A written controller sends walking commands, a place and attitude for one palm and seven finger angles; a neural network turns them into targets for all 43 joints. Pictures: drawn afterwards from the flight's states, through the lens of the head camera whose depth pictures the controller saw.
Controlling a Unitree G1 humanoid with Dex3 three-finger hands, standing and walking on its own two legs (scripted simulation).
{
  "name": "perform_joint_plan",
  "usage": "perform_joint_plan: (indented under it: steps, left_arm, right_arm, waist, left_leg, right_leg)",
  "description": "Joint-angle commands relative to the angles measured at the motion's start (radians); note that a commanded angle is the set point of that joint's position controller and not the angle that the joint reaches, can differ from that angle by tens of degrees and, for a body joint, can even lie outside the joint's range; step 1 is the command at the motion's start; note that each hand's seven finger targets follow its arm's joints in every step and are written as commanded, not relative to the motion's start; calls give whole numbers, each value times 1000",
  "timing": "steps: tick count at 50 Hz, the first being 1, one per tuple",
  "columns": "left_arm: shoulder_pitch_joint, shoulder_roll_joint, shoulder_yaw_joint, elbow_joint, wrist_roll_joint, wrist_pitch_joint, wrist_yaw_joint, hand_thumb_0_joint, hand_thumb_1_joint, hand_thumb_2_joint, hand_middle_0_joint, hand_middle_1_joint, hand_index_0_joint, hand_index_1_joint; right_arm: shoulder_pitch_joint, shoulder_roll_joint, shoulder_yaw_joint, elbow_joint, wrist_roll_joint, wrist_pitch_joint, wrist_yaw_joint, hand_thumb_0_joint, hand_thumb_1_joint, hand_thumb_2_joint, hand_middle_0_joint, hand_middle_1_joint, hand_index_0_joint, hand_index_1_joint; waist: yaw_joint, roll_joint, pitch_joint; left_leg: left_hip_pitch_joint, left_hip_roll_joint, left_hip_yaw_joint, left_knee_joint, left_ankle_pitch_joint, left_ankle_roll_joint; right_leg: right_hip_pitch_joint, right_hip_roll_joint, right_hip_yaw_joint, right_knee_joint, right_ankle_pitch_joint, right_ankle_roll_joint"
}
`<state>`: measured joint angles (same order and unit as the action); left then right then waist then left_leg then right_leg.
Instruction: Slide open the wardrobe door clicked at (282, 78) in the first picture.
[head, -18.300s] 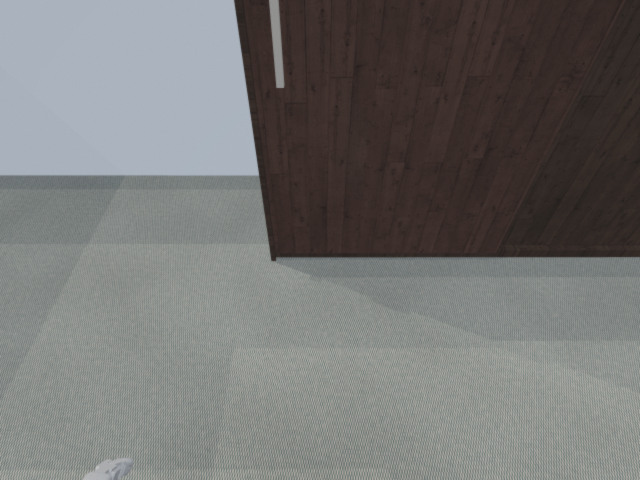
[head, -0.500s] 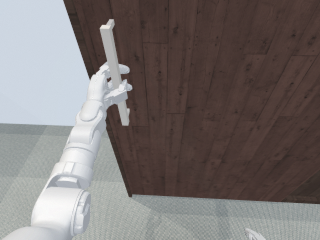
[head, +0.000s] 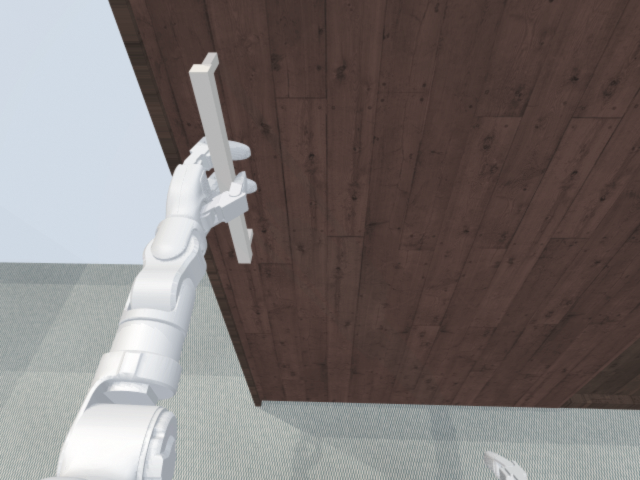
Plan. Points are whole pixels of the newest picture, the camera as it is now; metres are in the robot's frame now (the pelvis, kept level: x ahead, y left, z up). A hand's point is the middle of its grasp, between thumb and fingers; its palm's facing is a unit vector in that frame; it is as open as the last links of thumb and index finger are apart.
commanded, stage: grip the handle and tug to test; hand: left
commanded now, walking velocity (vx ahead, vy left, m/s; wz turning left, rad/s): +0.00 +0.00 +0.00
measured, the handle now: (230, 174) +0.47 +0.14 +0.16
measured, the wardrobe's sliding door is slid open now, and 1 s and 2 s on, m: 0.00 0.04 0.15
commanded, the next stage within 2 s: tug the door sideways, standing still in 0.02 s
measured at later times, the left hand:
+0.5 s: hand (243, 196) +0.41 +0.11 +0.17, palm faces +0.05 -1.00 -0.03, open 5.6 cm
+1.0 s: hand (273, 199) +0.41 +0.08 +0.16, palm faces -0.03 -1.00 -0.09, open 5.8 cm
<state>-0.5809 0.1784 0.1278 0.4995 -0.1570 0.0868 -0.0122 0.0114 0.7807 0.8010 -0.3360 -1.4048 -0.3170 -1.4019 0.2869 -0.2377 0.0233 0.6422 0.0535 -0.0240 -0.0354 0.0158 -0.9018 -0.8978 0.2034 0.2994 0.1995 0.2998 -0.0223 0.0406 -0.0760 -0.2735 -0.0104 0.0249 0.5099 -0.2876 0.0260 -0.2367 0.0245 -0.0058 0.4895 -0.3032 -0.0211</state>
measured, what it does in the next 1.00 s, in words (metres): stands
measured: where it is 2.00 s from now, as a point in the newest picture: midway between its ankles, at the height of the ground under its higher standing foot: outside the picture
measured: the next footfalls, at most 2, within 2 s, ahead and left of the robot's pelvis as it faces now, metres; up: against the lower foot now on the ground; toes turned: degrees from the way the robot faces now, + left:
right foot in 1.24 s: +0.04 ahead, -0.17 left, +0.00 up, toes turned -1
right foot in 1.80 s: +0.12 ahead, -0.39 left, +0.00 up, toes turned +0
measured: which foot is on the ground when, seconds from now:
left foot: down 0.00-1.00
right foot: down 0.00-1.00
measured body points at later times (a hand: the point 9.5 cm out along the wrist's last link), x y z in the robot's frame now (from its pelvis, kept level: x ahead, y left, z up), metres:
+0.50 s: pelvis +0.00 +0.00 +0.00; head +0.01 -0.02 +0.45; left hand +0.40 +0.17 +0.17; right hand +0.16 -0.23 -0.11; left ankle -0.02 +0.10 -0.74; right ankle -0.03 -0.11 -0.74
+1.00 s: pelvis -0.02 +0.00 -0.01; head +0.00 -0.01 +0.44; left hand +0.41 +0.13 +0.17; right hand +0.12 -0.23 -0.13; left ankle -0.02 +0.10 -0.74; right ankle -0.03 -0.11 -0.74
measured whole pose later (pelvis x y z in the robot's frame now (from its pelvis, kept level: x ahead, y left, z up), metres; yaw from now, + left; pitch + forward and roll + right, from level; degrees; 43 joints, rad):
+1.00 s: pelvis -0.02 +0.00 -0.01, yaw +2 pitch +3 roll +0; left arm -0.75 0.12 -0.04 0.66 -0.12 -0.01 0.08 -0.01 0.74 0.81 -0.39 -1.40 -0.31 -1.40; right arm 0.24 -0.22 0.03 0.72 0.03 -0.03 -0.05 0.02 -0.90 -0.90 0.20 0.30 0.20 0.30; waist 0.00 0.03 -0.02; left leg -0.33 -0.03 -0.01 0.57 -0.29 0.03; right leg -0.29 0.01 -0.04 0.56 -0.32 -0.02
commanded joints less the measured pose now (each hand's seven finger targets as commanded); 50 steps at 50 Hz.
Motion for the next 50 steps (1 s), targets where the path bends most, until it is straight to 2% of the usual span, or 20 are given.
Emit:
perform_joint_plan:
  steps: [1, 3, 4, 5, 6, 7, 8, 10, 15, 18, 21, 33, 39, 44, 45, 46, 47, 48, 49, 50]
  left_arm:
    - [-286, 74, -12, -360, -15, -43, -42, 0, 900, 900, -450, -1400, -450, -1400]
    - [-266, 59, -29, -423, -11, -27, -40, 0, 900, 900, -450, -1400, -450, -1400]
    - [-253, 39, -45, -439, -12, -15, -41, 0, 900, 900, -450, -1400, -450, -1400]
    - [-224, 62, -27, -444, -10, -7, -37, 0, 900, 900, -450, -1400, -450, -1400]
    - [-209, 38, -46, -455, -12, 6, -37, 0, 900, 900, -450, -1400, -450, -1400]
    - [-274, 110, 10, -442, -9, 18, -30, 0, 900, 900, -450, -1400, -450, -1400]
    - [-337, 122, 18, -411, -5, 32, -27, 0, 900, 900, -450, -1400, -450, -1400]
    - [-457, 85, -27, -368, -1, 53, -16, 0, 900, 900, -450, -1400, -450, -1400]
    - [-481, -3, -93, -330, 10, 69, 4, 0, 900, 900, -450, -1400, -450, -1400]
    - [-524, -50, -137, -330, 10, 50, 7, 0, 900, 900, -450, -1400, -450, -1400]
    - [-525, -100, -180, -271, 3, 30, 3, 0, 900, 900, -450, -1400, -450, -1400]
    - [-706, -233, -317, -214, 3, -63, 11, 0, 900, 900, -450, -1400, -450, -1400]
    - [-722, -261, -325, -131, -4, -79, 30, 0, 900, 900, -450, -1400, -450, -1400]
    - [-752, -290, -339, -97, 1, -89, 54, 0, 900, 900, -450, -1400, -450, -1400]
    - [-777, -253, -313, -75, 4, -91, 66, 0, 900, 900, -450, -1400, -450, -1400]
    - [-753, 236, -4, -95, 71, -168, 102, 0, 900, 900, -450, -1400, -450, -1400]
    - [-686, 71, -125, -71, 67, -193, 91, 0, 900, 900, -450, -1400, -450, -1400]
    - [-685, 31, -155, -77, 60, -209, 88, 0, 900, 900, -450, -1400, -450, -1400]
    - [-689, -12, -187, -98, 54, -221, 79, 0, 900, 900, -450, -1400, -450, -1400]
    - [-688, -11, -195, -104, 48, -228, 73, 0, 900, 900, -450, -1400, -450, -1400]
  right_arm:
    - [-107, -113, -43, -163, -2, -37, -8, 0, -900, -900, 200, 300, 200, 300]
    - [-112, -107, -43, -169, -3, -33, -5, 0, -900, -900, 200, 300, 200, 300]
    - [-110, -106, -43, -171, -4, -32, -4, 0, -900, -900, 200, 300, 200, 300]
    - [-109, -111, -46, -174, -5, -28, -5, 0, -900, -900, 200, 300, 200, 300]
    - [-115, -107, -44, -175, -5, -24, -4, 0, -900, -900, 200, 300, 200, 300]
    - [-106, -117, -45, -163, -4, -17, -9, 0, -900, -900, 200, 300, 200, 300]
    - [-104, -119, -43, -152, -7, -10, -17, 0, -900, -900, 200, 300, 200, 300]
    - [-96, -118, -41, -138, -8, 0, -28, 0, -900, -900, 200, 300, 200, 300]
    - [-90, -105, -41, -119, -13, 5, -28, 0, -900, -900, 200, 300, 200, 300]
    - [-86, -99, -41, -112, -19, 3, -23, 0, -900, -900, 200, 300, 200, 300]
    - [-90, -100, -38, -112, -18, 2, -22, 0, -900, -900, 200, 300, 200, 300]
    - [-85, -92, -34, -78, -18, -46, -5, 0, -900, -900, 200, 300, 200, 300]
    - [-69, -93, -34, -55, -20, -66, 3, 0, -900, -900, 200, 300, 200, 300]
    - [-63, -91, -34, -42, -19, -78, 12, 0, -900, -900, 200, 300, 200, 300]
    - [-54, -97, -37, -33, -20, -74, 8, 0, -900, -900, 200, 300, 200, 300]
    - [-73, -149, -47, -29, -20, -50, -32, 0, -900, -900, 200, 300, 200, 300]
    - [-85, -110, -39, -33, -21, -36, -42, 0, -900, -900, 200, 300, 200, 300]
    - [-92, -101, -39, -43, -22, -36, -51, 0, -900, -900, 200, 300, 200, 300]
    - [-106, -96, -38, -55, -24, -40, -60, 0, -900, -900, 200, 300, 200, 300]
    - [-119, -102, -41, -63, -24, -37, -70, 0, -900, -900, 200, 300, 200, 300]
  waist:
    - [38, -47, -316]
    - [38, -33, -330]
    - [33, -48, -329]
    - [43, -46, -332]
    - [36, -60, -317]
    - [30, -62, -310]
    - [14, -75, -290]
    - [-25, -88, -242]
    - [-27, -4, -290]
    - [-40, -18, -331]
    - [-48, -83, -287]
    - [-74, -19, -303]
    - [-78, -79, -269]
    - [-73, -50, -266]
    - [-79, -88, -261]
    - [-9, -91, -236]
    - [-25, -112, -218]
    - [-25, -97, -218]
    - [-35, -38, -220]
    - [-37, 13, -220]
  left_leg:
    - [218, 19, -25, -1, 531, 10]
    - [241, 23, -25, 5, 594, 7]
    - [253, 24, -25, 9, 621, 8]
    - [251, 28, -27, 9, 642, 4]
    - [253, 29, -24, 8, 651, 7]
    - [244, 25, -23, 7, 619, 6]
    - [232, 19, -18, 2, 577, 9]
    - [221, 15, -23, 2, 533, 14]
    - [277, 15, -44, 26, 600, 2]
    - [305, 17, -58, 35, 603, -1]
    - [267, 15, -66, 23, 515, 5]
    - [301, 17, -104, 30, 419, -3]
    - [252, 15, -108, 22, 335, -2]
    - [246, 14, -110, 24, 319, -8]
    - [232, 13, -110, 22, 303, -4]
    - [125, 90, -123, -1, 246, 47]
    - [123, 87, -100, -12, 177, 50]
    - [133, 105, -107, -16, 114, 55]
    - [152, 151, -160, -40, 48, 71]
    - [171, 217, -264, -81, -8, 106]
  right_leg:
    - [102, 0, -30, -12, 546, -10]
    - [109, -1, -31, -7, 578, -9]
    - [105, -1, -31, -8, 599, -6]
    - [122, -3, -35, -7, 599, -8]
    - [114, -2, -35, -9, 617, -4]
    - [109, 0, -30, -17, 614, -5]
    - [102, 1, -28, -25, 610, -3]
    - [71, 1, -30, -36, 581, 0]
    - [22, -1, -37, -21, 548, -6]
    - [-1, 0, -41, -14, 536, -5]
    - [-9, 1, -45, -20, 486, -5]
    - [-99, 4, -52, -5, 359, -14]
    - [-118, 7, -57, -6, 306, -11]
    - [-138, 6, -56, 4, 280, -14]
    - [-127, 5, -55, -4, 275, -11]
    - [-64, -51, -4, -9, 166, 21]
    - [-23, -61, 0, -11, 162, 29]
    - [-24, -65, -2, 10, 129, 25]
    - [-56, -56, -10, 70, 78, 20]
    - [-98, -34, -17, 163, 20, 18]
